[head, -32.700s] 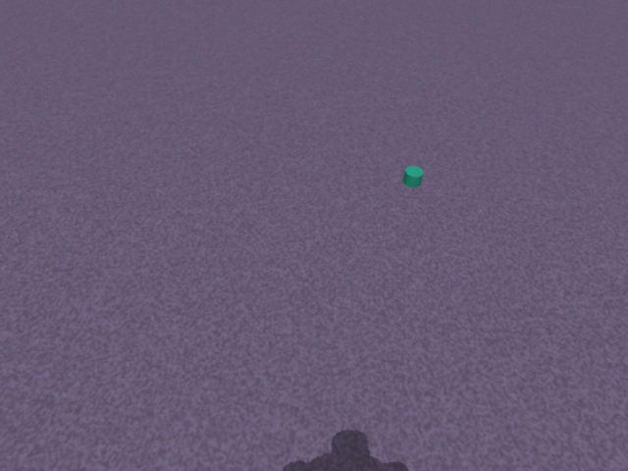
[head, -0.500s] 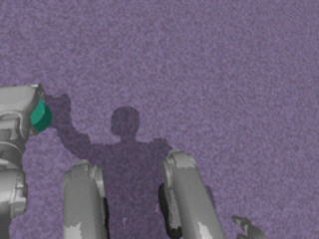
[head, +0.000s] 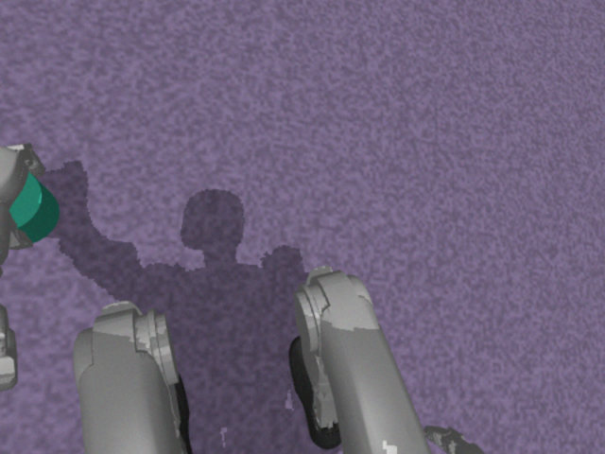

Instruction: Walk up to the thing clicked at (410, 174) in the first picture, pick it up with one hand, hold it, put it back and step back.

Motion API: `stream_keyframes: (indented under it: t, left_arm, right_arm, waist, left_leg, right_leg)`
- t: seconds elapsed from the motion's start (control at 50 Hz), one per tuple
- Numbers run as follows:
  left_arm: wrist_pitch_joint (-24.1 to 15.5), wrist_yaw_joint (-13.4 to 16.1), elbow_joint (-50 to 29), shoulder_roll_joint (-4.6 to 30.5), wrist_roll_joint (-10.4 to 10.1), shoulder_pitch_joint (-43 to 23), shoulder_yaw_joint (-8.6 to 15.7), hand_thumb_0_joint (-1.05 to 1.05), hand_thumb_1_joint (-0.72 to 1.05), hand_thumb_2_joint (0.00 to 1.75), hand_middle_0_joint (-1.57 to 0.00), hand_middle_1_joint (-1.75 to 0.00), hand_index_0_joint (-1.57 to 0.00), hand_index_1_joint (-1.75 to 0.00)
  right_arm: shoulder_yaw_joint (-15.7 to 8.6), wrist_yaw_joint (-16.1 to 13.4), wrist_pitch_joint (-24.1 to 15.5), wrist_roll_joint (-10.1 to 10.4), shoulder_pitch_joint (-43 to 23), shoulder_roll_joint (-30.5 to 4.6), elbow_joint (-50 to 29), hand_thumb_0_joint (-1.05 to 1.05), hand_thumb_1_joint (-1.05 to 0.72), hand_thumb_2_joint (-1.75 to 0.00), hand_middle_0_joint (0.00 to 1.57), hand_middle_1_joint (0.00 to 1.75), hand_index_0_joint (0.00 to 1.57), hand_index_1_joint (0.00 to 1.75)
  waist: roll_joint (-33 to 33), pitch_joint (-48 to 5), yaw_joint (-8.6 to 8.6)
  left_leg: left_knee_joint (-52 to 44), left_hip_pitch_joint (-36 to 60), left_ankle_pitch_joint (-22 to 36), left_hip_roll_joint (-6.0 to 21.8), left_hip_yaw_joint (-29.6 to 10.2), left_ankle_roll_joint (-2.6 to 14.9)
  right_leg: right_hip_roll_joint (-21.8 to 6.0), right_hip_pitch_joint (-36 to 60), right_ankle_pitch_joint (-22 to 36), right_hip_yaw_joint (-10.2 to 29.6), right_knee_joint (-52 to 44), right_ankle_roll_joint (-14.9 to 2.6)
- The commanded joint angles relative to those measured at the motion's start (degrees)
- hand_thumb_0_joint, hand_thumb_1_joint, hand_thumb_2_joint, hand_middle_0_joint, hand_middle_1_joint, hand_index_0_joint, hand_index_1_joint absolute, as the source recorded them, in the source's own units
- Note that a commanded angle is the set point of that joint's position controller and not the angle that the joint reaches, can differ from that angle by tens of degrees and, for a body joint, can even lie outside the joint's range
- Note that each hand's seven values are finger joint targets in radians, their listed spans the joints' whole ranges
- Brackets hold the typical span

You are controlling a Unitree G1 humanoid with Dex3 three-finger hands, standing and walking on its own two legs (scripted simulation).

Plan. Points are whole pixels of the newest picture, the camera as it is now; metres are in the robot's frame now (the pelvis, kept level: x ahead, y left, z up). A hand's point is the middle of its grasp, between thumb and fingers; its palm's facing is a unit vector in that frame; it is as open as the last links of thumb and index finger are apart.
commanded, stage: crouch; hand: left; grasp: from above
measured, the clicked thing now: (11, 206) +0.47 +0.31 -0.21
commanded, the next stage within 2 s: lower in 0.02 s
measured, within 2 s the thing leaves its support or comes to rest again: rests again in 1.06 s
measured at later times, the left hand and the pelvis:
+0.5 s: hand (23, 212) +0.47 +0.31 -0.23, palm faces -0.47 -0.10 -0.88, open 11.0 cm; pelvis +0.00 +0.00 -0.03, yaw -2 degrees
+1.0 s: hand (43, 214) +0.47 +0.30 -0.27, palm faces -0.46 -0.12 -0.88, open 11.0 cm; pelvis +0.01 +0.00 -0.05, yaw -5 degrees
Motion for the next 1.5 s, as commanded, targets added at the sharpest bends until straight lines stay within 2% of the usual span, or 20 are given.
stream_keyframes:
  t: [0.0,0.1,0.16,0.22,0.3,0.34,0.4,0.44,0.52,0.58,0.7,0.76,0.84,0.96,0.98,1.04,1.12,1.24,1.44,1.48]
  left_arm:
    - [0.1,3.2,-10.3,17.9,-0.8,-21.2,1.6,0.00,0.54,0.98,-0.87,-0.94,-0.90,-0.92]
    - [-0.2,3.4,-11.2,20.0,-0.8,-20.9,2.6,0.00,0.52,1.01,-0.87,-0.95,-0.89,-0.93]
    - [0.1,3.2,-7.7,18.0,-0.7,-20.1,0.9,0.00,0.50,0.99,-0.87,-0.93,-0.89,-0.91]
    - [-0.4,3.4,-6.6,18.0,-0.8,-20.9,0.6,0.00,0.51,0.97,-0.86,-0.94,-0.89,-0.92]
    - [-1.3,4.2,-7.1,20.8,-0.5,-21.9,1.9,0.00,0.55,1.00,-0.89,-0.95,-0.91,-0.93]
    - [-1.6,4.2,-5.5,20.4,-0.2,-20.7,1.2,0.00,0.58,0.97,-0.91,-0.97,-0.94,-0.94]
    - [-2.0,5.4,-6.5,22.1,-0.1,-21.4,2.7,0.00,0.61,0.96,-0.91,-0.98,-0.95,-0.94]
    - [-2.0,5.9,-5.3,21.4,0.1,-21.3,2.1,0.00,0.60,0.97,-0.91,-0.97,-0.95,-0.94]
    - [-1.8,7.1,-6.8,23.2,0.3,-19.8,3.2,0.00,0.58,1.00,-0.90,-0.95,-0.92,-0.92]
    - [-1.4,7.5,-6.0,21.8,0.3,-20.7,2.6,0.00,0.57,0.98,-0.90,-0.93,-0.92,-0.90]
    - [-1.0,8.6,-3.5,23.7,0.1,-19.9,3.1,0.00,0.59,0.98,-0.91,-0.93,-0.94,-0.90]
    - [-1.0,9.1,-4.6,24.4,-0.2,-19.5,3.6,0.00,0.61,0.99,-0.93,-0.93,-0.95,-0.90]
    - [-0.9,9.7,-1.5,24.4,0.1,-18.4,3.3,0.00,0.62,1.01,-0.93,-0.94,-0.96,-0.92]
    - [-1.2,10.7,-0.5,25.2,0.2,-19.3,2.8,0.00,0.65,1.00,-0.97,-0.93,-0.99,-0.90]
    - [-1.1,10.7,0.0,25.2,0.3,-19.0,2.3,0.00,0.66,1.00,-0.97,-0.93,-0.99,-0.90]
    - [-1.2,11.6,-0.8,27.3,-0.2,-18.4,4.0,0.00,0.67,0.99,-0.98,-0.92,-1.00,-0.89]
    - [-1.2,11.8,0.5,25.8,-0.1,-19.4,2.3,0.00,0.67,1.01,-0.98,-0.92,-1.00,-0.90]
    - [-1.1,12.4,2.3,26.8,0.0,-19.8,1.9,0.00,0.69,0.99,-0.99,-0.91,-1.01,-0.88]
    - [-1.4,12.8,5.8,26.5,-1.1,-18.8,-0.1,0.00,0.59,0.95,-0.92,-0.90,-0.94,-0.87]
    - [-1.8,13.1,5.8,28.1,-1.3,-19.6,0.3,0.00,0.57,0.94,-0.91,-0.88,-0.93,-0.86]
  right_arm:
    - [-4.2,-0.9,-0.3,-0.3,11.6,-14.4,-0.4,0.00,-0.91,-0.90,0.20,0.30,0.20,0.30]
    - [-3.8,-0.8,-0.1,-0.5,11.4,-14.7,-0.2,0.00,-0.91,-0.90,0.20,0.30,0.20,0.30]
    - [-3.2,-0.6,0.0,-0.7,10.9,-14.5,0.0,0.00,-0.91,-0.90,0.20,0.30,0.20,0.30]
    - [-2.6,-0.7,-0.2,-1.0,10.5,-15.1,-0.2,0.00,-0.91,-0.90,0.20,0.30,0.20,0.30]
    - [-2.1,-0.5,-0.2,-1.3,10.2,-15.6,-0.3,0.00,-0.90,-0.90,0.20,0.30,0.20,0.30]
    - [-1.7,-0.4,-0.2,-1.6,9.5,-15.4,-0.4,0.00,-0.91,-0.90,0.20,0.30,0.20,0.30]
    - [-1.4,-0.4,-0.4,-2.1,9.6,-16.1,-0.6,0.00,-0.90,-0.90,0.20,0.30,0.20,0.30]
    - [-1.3,-0.4,-0.6,-2.2,9.0,-16.3,-0.7,0.00,-0.90,-0.90,0.20,0.30,0.20,0.30]
    - [-1.0,-0.2,-0.8,-2.6,8.7,-16.3,-0.9,0.00,-0.90,-0.89,0.20,0.30,0.20,0.30]
    - [-0.6,0.0,-1.1,-2.8,9.1,-16.9,-0.9,0.00,-0.89,-0.89,0.20,0.30,0.20,0.30]
    - [0.7,0.5,-2.0,-3.3,9.1,-17.5,-0.9,0.00,-0.90,-0.89,0.20,0.30,0.20,0.30]
    - [1.1,0.7,-2.2,-3.4,8.6,-17.5,-1.1,0.00,-0.89,-0.89,0.20,0.30,0.20,0.30]
    - [1.6,0.9,-2.6,-3.7,8.2,-18.1,-1.3,0.00,-0.90,-0.89,0.20,0.30,0.20,0.30]
    - [2.7,1.5,-3.5,-4.1,7.8,-19.1,-1.6,0.00,-0.90,-0.90,0.20,0.30,0.20,0.30]
    - [3.0,1.8,-3.8,-4.3,7.8,-18.7,-1.6,0.00,-0.90,-0.90,0.20,0.30,0.20,0.30]
    - [3.5,1.8,-3.8,-4.5,7.1,-19.3,-2.3,0.00,-0.90,-0.90,0.20,0.30,0.20,0.30]
    - [3.7,1.9,-4.2,-4.6,6.8,-19.7,-2.2,0.00,-0.90,-0.90,0.20,0.30,0.20,0.30]
    - [4.4,2.4,-5.3,-5.0,6.6,-20.6,-2.6,0.00,-0.90,-0.90,0.20,0.30,0.20,0.30]
    - [6.0,2.9,-6.5,-5.1,5.9,-20.7,-2.8,0.00,-0.90,-0.90,0.20,0.30,0.20,0.30]
    - [6.3,2.9,-6.5,-5.1,5.4,-21.1,-3.1,0.00,-0.90,-0.90,0.20,0.30,0.20,0.30]
  waist:
    - [19.6,-41.1,0.23]
    - [19.3,-43.3,0.40]
    - [18.0,-39.4,-0.34]
    - [18.7,-38.2,-1.19]
    - [19.2,-39.9,-0.82]
    - [19.3,-38.7,-1.04]
    - [20.6,-38.8,-1.47]
    - [20.6,-38.0,-2.03]
    - [22.5,-38.7,-1.28]
    - [23.0,-37.8,-2.94]
    - [22.6,-35.3,-3.27]
    - [23.1,-38.8,-2.83]
    - [22.9,-34.7,-4.03]
    - [23.5,-33.8,-4.96]
    - [23.6,-33.6,-5.00]
    - [24.0,-34.9,-4.21]
    - [24.5,-33.2,-5.59]
    - [23.4,-30.0,-6.63]
    - [21.6,-28.9,-7.13]
    - [22.0,-28.4,-7.18]
  left_leg:
    - [-12.3,33.4,8.8,-0.1,5.8,2.21]
    - [-10.3,32.0,10.6,0.0,6.1,2.49]
    - [-9.7,29.8,10.0,0.1,5.8,2.55]
    - [-8.8,30.1,9.7,0.1,5.0,2.30]
    - [-7.5,29.7,11.1,0.1,4.9,2.29]
    - [-6.4,28.4,11.2,0.2,5.1,2.44]
    - [-6.1,29.0,11.0,0.3,4.8,2.19]
    - [-5.6,28.9,10.0,0.5,4.4,2.12]
    - [-4.9,28.4,10.4,0.5,4.6,2.07]
    - [-4.8,30.0,11.8,0.6,3.7,1.78]
    - [-3.6,27.8,11.6,0.7,3.8,1.93]
    - [-2.9,29.2,13.3,1.0,3.3,2.02]
    - [-2.5,28.2,13.4,1.1,2.9,1.83]
    - [-1.9,28.3,13.7,1.3,2.3,1.72]
    - [-2.0,28.1,13.6,1.4,2.3,1.80]
    - [-2.3,27.8,13.3,1.5,2.2,1.80]
    - [-2.3,28.4,12.9,1.5,1.6,1.51]
    - [-1.8,27.2,11.7,1.8,1.3,1.58]
    - [-1.4,25.9,11.4,2.1,0.7,1.95]
    - [-1.7,24.9,10.6,2.1,0.4,1.85]
  right_leg:
    - [0.6,16.3,13.5,-6.1,-12.6,-4.99]
    - [1.0,19.1,15.8,-6.1,-12.0,-4.47]
    - [1.1,17.3,15.5,-6.4,-11.3,-4.53]
    - [1.1,15.1,14.9,-7.3,-9.9,-4.67]
    - [1.5,16.6,16.3,-7.7,-8.7,-4.53]
    - [1.7,16.9,16.8,-7.4,-8.4,-4.34]
    - [1.6,16.3,16.4,-8.1,-7.5,-4.34]
    - [1.8,14.5,15.4,-8.6,-7.1,-4.58]
    - [1.9,15.6,16.2,-8.4,-6.4,-4.41]
    - [1.9,13.9,17.0,-9.4,-5.2,-4.63]
    - [2.1,15.2,17.3,-9.4,-5.5,-4.51]
    - [2.5,17.3,19.2,-9.4,-5.1,-4.08]
    - [2.5,15.7,19.1,-10.2,-4.6,-4.33]
    - [2.8,16.0,19.6,-10.8,-4.4,-4.33]
    - [3.0,16.8,19.8,-10.4,-4.4,-4.24]
    - [3.1,17.9,19.3,-10.8,-4.8,-4.18]
    - [3.2,15.8,18.7,-11.5,-4.0,-4.45]
    - [3.3,15.5,17.9,-12.0,-4.5,-4.31]
    - [3.9,17.7,18.5,-11.9,-4.9,-3.88]
    - [3.9,17.2,17.4,-12.3,-5.0,-4.04]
